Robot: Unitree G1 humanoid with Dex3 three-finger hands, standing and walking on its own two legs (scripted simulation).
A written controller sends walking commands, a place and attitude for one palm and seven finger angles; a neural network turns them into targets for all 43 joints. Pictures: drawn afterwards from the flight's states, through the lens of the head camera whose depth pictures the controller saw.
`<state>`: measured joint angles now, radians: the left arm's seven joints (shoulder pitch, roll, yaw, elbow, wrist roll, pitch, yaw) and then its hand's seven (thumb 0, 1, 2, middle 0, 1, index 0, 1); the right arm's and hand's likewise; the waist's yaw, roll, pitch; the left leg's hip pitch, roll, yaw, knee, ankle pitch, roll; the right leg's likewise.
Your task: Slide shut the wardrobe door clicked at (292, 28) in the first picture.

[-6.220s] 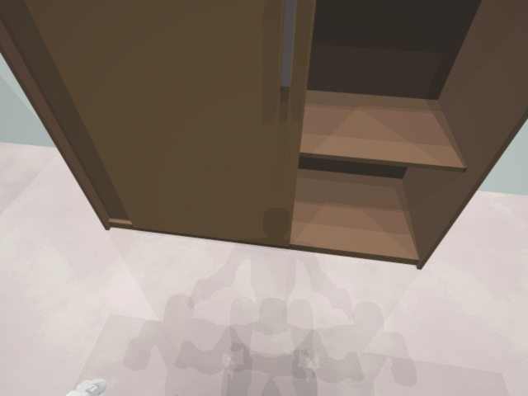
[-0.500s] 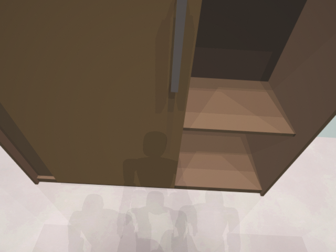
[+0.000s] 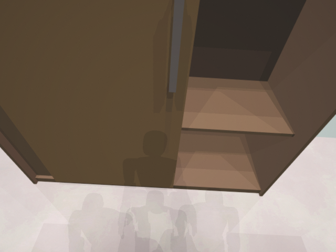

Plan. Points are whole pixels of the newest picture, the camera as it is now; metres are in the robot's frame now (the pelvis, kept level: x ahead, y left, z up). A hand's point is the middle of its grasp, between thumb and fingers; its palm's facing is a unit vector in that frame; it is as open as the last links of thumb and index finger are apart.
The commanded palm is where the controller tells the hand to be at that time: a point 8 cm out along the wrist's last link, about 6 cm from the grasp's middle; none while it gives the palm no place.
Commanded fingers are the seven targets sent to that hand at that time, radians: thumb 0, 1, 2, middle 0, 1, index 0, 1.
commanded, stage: look again from close up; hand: left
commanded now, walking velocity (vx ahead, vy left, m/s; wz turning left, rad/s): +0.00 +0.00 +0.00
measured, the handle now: (175, 41) +0.60 +0.02 +0.23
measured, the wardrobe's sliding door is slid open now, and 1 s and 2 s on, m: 0.57 0.57 0.57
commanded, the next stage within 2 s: shuffle to correct the standing spot in 0.60 s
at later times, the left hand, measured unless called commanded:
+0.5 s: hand out of the picture -0.03 +0.14 -0.18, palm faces +0.04 -0.99 -0.14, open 7.4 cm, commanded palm none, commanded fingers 0.00 0.90 0.90 -0.20 -0.30 -0.20 -0.30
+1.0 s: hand out of the picture -0.02 +0.13 -0.18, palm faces +0.04 -0.99 -0.15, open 7.4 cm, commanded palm none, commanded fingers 0.00 0.90 0.90 -0.20 -0.30 -0.20 -0.30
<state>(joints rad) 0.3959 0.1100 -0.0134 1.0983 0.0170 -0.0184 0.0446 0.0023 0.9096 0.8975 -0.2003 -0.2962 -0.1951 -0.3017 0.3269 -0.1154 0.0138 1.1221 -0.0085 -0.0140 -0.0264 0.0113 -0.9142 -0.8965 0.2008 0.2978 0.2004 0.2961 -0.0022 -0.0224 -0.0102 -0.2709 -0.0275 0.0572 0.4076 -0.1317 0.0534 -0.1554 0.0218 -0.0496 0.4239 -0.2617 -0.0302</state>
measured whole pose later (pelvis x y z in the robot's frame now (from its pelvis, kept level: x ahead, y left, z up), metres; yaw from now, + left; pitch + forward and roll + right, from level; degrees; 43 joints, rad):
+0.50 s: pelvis +0.01 +0.00 +0.00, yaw +0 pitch +0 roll +0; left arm 0.39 0.11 -0.01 1.10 0.02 -0.02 0.04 0.00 0.91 0.90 -0.20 -0.30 -0.19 -0.30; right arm 0.33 -0.11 0.02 1.12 -0.01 -0.01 -0.03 0.01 -0.91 -0.90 0.20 0.30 0.20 0.30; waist 0.00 -0.02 0.00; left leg -0.26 -0.03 0.05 0.40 -0.14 0.05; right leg -0.15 0.02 -0.05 0.42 -0.27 -0.03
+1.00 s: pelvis +0.04 -0.03 -0.01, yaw -1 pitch +2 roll +2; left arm 0.43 0.12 0.02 1.10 0.03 0.00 0.02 0.00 0.91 0.90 -0.20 -0.30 -0.19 -0.30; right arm 0.35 -0.11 -0.02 1.12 -0.02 -0.01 -0.03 0.01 -0.91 -0.90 0.20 0.30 0.20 0.30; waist 0.00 -0.03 -0.04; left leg -0.28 -0.02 0.07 0.47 -0.22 0.03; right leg -0.19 0.02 -0.05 0.52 -0.36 -0.06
